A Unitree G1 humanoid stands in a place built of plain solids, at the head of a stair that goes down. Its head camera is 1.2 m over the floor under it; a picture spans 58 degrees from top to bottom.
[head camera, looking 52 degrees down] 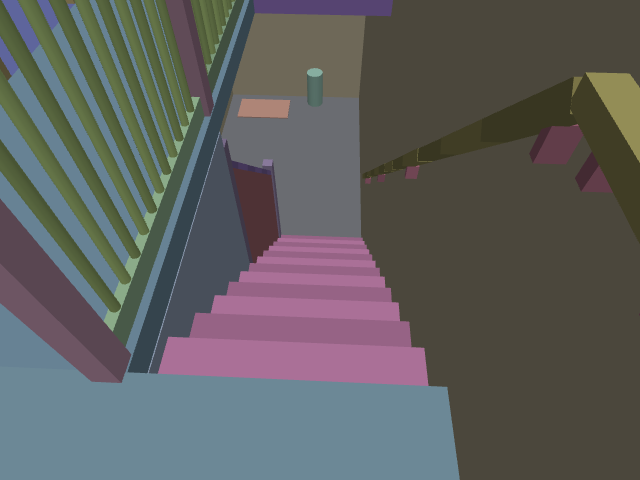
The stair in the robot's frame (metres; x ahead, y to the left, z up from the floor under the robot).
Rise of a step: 0.21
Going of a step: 0.21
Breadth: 0.90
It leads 3 degrees to the right of straight ahead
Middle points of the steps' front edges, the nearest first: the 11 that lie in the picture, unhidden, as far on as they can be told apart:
0.44 0.09 0.00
0.65 0.09 -0.21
0.86 0.08 -0.42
1.07 0.07 -0.63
1.28 0.06 -0.84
1.49 0.05 -1.05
1.70 0.04 -1.27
1.91 0.03 -1.48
2.12 0.02 -1.69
2.34 0.01 -1.90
2.55 0.00 -2.11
